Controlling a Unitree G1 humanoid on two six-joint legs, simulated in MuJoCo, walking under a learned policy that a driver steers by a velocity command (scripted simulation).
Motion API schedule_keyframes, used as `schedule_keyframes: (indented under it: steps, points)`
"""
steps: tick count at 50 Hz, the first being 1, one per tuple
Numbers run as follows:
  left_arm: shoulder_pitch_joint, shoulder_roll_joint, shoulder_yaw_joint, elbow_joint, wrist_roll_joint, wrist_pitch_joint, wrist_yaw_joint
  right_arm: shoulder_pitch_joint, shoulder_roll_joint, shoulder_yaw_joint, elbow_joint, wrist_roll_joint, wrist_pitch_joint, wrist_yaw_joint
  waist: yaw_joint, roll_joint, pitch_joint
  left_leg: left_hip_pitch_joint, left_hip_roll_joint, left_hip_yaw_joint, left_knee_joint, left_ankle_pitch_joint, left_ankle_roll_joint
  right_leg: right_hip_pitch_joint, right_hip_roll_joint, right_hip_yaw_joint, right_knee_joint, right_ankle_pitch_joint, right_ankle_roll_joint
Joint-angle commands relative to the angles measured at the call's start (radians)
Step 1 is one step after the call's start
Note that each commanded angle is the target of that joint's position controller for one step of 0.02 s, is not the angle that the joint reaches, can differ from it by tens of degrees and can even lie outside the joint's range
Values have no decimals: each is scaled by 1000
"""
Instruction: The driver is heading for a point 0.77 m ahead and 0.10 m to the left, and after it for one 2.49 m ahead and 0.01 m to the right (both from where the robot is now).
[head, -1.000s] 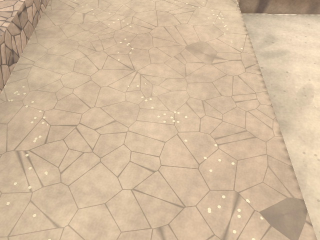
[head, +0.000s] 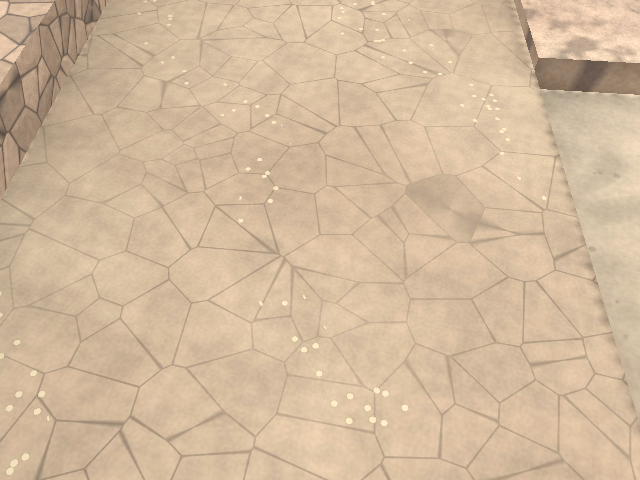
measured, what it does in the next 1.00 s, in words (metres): walks ahead, turning left: right foot, then left foot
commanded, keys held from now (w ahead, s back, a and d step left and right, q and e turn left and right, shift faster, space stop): w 0.34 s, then w+q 0.66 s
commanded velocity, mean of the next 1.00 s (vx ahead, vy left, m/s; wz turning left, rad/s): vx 0.50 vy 0.00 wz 0.26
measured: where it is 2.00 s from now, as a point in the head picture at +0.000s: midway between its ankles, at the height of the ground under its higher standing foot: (272, 342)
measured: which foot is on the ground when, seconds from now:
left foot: down 0.00-0.42, up 0.44-0.96, down 0.98-1.00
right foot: up 0.00-0.38, down 0.40-0.96, up 0.98-1.00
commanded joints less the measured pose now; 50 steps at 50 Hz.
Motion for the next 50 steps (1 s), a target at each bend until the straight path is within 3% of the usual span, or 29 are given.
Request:
schedule_keyframes:
  steps: [1, 3, 5, 9, 14, 17, 18, 19, 20, 21, 22, 23, 24, 25, 26, 28, 31, 34, 37, 41, 43, 46, 47, 48, 49, 50]
  points:
    - [60, 45, 20, -38, 5, 14, 8, 15, -105, -17, -29, -2, -18, -6, 34, 104, -43, 106, 268, -264, -258, 149, 166, -117, -78, 36, -49, 84, 9]
    - [-17, 53, 24, -65, 13, 19, 10, 50, -132, -24, -15, -1, -16, -20, 21, 83, -12, 123, 271, -238, -279, 188, 170, -193, -84, 32, -143, 169, 30]
    - [-86, 48, 24, -87, 18, 18, 8, 83, -134, -22, -3, 1, -8, -32, 5, 80, 2, 155, 263, -210, -286, 207, 158, -240, -80, 26, -250, 266, 43]
    - [-215, 25, 14, -121, 12, 9, -6, 138, -140, -20, 16, 10, -1, -41, -34, 91, 30, 182, 232, -143, -296, 188, 125, -208, -43, -10, -470, 418, 43]
    - [-347, 26, 2, -170, 1, -1, -33, 217, -151, -26, 60, 17, 18, -45, -74, 92, 75, 325, 283, -140, -246, 194, 124, -233, -13, -27, -605, 368, 26]
    - [-332, 51, 7, -182, -1, -11, -50, 202, -167, -36, 67, 21, 31, -51, -39, 113, 57, 389, 318, -144, -171, 323, 103, -164, 10, -38, -651, 267, -12]
    - [-282, 73, 18, -172, 1, -15, -49, 187, -174, -38, 64, 23, 34, -51, -6, 126, 25, 378, 310, -146, -112, 462, 93, -58, 38, -55, -663, 239, -26]
    - [-162, 104, 37, -138, 4, -17, -45, 160, -171, -36, 58, 24, 38, -50, 63, 126, -42, 346, 275, -126, 18, 606, 75, 117, 73, -79, -687, 246, -48]
    - [30, 162, 63, -85, 11, -19, -36, 143, -144, -24, 43, 18, 39, -48, 142, 101, -165, 208, 216, -95, 240, 560, 44, 411, 32, -36, -659, 277, -85]
    - [191, 267, 88, -59, 34, -17, -25, 226, -51, 4, 19, 6, 28, -42, 140, -92, -346, -168, 84, -37, 641, 155, -22, 838, -242, 328, -662, 221, -204]
    - [213, 224, 72, -48, 27, -12, -27, 263, -17, 17, 36, 25, 6, -37, 132, -236, -459, -361, -13, -155, 865, -426, -35, 943, -366, 677, -825, 100, -279]
    - [143, 154, 50, -59, 20, -14, -25, 184, -129, -15, 24, 54, -7, -36, 133, -147, -319, -447, 51, -223, 953, -394, -18, 821, -329, 568, -852, 35, -222]
    - [55, 113, 37, -77, 19, -15, -22, 109, -145, -20, 0, 61, -9, -39, 107, -100, -199, -463, 108, -188, 939, -304, -7, 665, -297, 412, -875, 55, -176]
    - [-19, 79, 26, -82, 23, -19, -26, 74, -130, -24, -4, 52, -2, -47, 73, -37, -117, -419, 148, -172, 879, -223, -8, 509, -255, 300, -923, 100, -149]
    - [-62, 49, 18, -81, 29, -25, -28, 81, -118, -34, 1, 43, 13, -52, 38, -50, -72, -365, 180, -177, 821, -170, -7, 412, -215, 208, -963, 132, -125]
    - [-75, 40, 18, -64, 38, -30, -30, 130, -63, -33, 15, 43, 44, -51, 2, -66, -41, -287, 195, -175, 787, -122, -7, 311, -184, 102, -1015, 182, -117]
    - [-52, 77, 30, -42, 43, -35, -15, 79, -59, -41, -13, 38, 66, -55, -8, -34, 4, -369, 195, -192, 723, -16, -19, 303, -183, -4, -1047, 283, -125]
    - [-23, 92, 34, -29, 46, -29, 3, 6, -61, -46, -43, 28, 63, -44, 4, -22, 23, -439, 182, -198, 584, 124, -32, 353, -177, -80, -1054, 336, -116]
    - [-3, 109, 37, -26, 40, -22, 15, -87, -47, -38, -76, 23, 57, -24, 29, -10, 48, -428, 173, -134, 431, 217, -33, 385, -170, -156, -1063, 353, -99]
    - [80, 129, 45, -2, 26, 0, 22, -220, -28, -22, -142, 23, 57, 1, 79, 10, 92, -482, 165, -71, 308, 185, -16, 525, -209, -208, -1026, 410, -95]
    - [94, 142, 51, 1, 18, 14, 22, -254, -31, -20, -174, 26, 58, 14, 80, 0, 98, -484, 150, -35, 275, 110, 0, 591, -228, -230, -978, 494, -89]
    - [52, 185, 64, -17, 4, 31, 27, -197, -76, -40, -197, 29, 62, 26, 14, -55, 23, -299, 63, 55, 262, -39, 51, 615, -230, -273, -801, 949, -59]
    - [33, 199, 66, -24, 1, 38, 28, -103, -111, -58, -183, 33, 63, 25, -43, -69, -32, -172, 19, 78, 253, -75, 76, 600, -220, -284, -660, 1075, -46]
    - [7, 201, 64, -32, -4, 42, 28, 55, -167, -90, -145, 35, 62, 17, -131, -51, -116, 62, -24, 75, 168, -5, 114, 519, -181, -302, -448, 1040, -13]
    - [12, 174, 53, -55, 14, 33, 27, 201, -265, -126, -111, 32, 70, -7, -180, 69, -203, 361, 101, -158, 122, -19, 173, 260, -130, -301, -129, 682, 38]
    - [99, 10, 6, -106, 38, -2, 7, 164, -347, -130, -120, 35, 59, -10, -39, 292, -280, 650, 336, -733, 15, -154, 358, -176, 90, -161, 195, -256, 89]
